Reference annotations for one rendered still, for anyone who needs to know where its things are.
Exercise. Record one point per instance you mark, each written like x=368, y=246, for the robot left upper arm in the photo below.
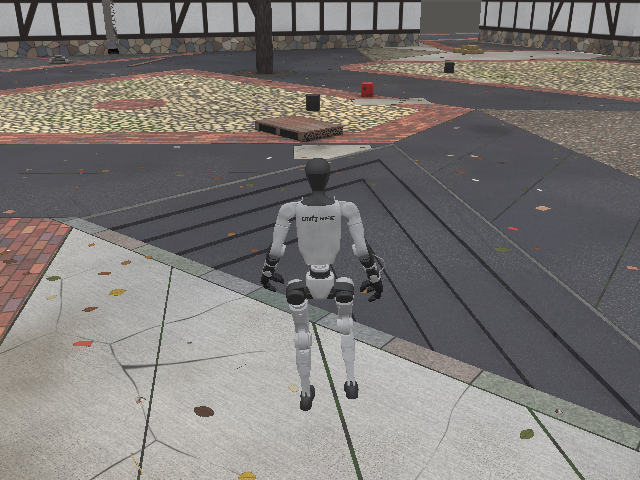
x=286, y=212

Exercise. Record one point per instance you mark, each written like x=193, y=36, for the right robot thigh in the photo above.
x=344, y=294

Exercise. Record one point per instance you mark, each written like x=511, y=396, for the robot left foot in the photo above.
x=306, y=402

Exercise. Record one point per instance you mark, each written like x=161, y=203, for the robot right forearm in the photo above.
x=369, y=265

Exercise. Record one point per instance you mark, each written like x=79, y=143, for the robot right upper arm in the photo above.
x=350, y=211

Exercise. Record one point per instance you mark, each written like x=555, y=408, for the left robot hand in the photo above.
x=275, y=277

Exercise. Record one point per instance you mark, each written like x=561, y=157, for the robot left forearm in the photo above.
x=270, y=263

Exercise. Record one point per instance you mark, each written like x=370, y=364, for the right robot hand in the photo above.
x=377, y=286

